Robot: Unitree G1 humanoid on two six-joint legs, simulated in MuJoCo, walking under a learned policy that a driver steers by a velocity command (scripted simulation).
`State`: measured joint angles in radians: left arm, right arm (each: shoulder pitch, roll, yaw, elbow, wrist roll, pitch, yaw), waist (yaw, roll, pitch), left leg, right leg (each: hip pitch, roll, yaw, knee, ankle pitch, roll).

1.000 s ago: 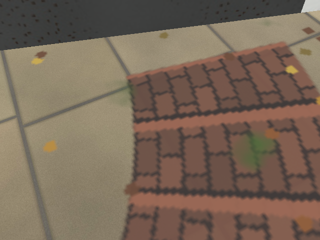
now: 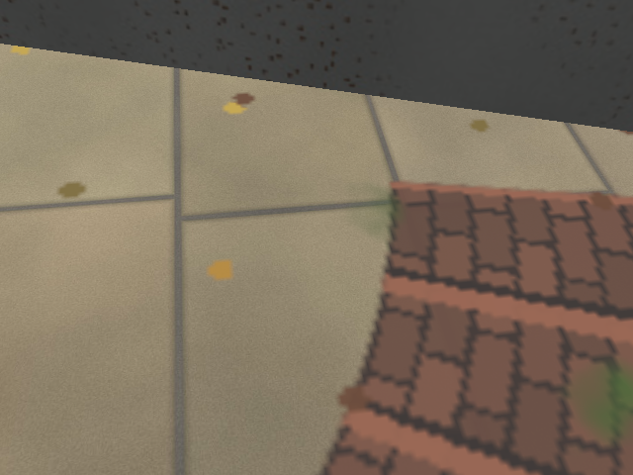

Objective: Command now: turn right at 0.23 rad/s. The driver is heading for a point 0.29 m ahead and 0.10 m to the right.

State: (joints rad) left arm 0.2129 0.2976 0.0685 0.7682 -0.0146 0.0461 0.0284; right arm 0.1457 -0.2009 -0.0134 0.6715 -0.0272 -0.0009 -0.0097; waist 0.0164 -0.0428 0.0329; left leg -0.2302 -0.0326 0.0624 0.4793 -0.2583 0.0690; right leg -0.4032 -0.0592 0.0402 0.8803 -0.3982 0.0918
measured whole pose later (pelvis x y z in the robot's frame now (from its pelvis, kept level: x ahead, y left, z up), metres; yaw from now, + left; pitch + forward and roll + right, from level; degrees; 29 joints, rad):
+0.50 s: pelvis -0.02 -0.05 +0.01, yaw -16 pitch +2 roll +2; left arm 0.20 0.30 0.06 0.68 -0.01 0.01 0.02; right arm 0.10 -0.34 -0.10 0.71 0.00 0.03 -0.04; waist 0.01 0.04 0.07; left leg -0.52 0.00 -0.04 1.09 -0.39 -0.08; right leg -0.23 0.04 0.05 0.43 -0.23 -0.06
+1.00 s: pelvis +0.00 -0.01 +0.00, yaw -29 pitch +1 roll +0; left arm 0.17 0.33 0.07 0.68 -0.01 0.05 0.03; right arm 0.17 -0.25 -0.05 0.73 0.00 -0.02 -0.01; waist -0.01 -0.04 0.05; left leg -0.23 -0.01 -0.03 0.44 -0.23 0.02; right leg -0.37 0.05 0.13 0.93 -0.48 0.09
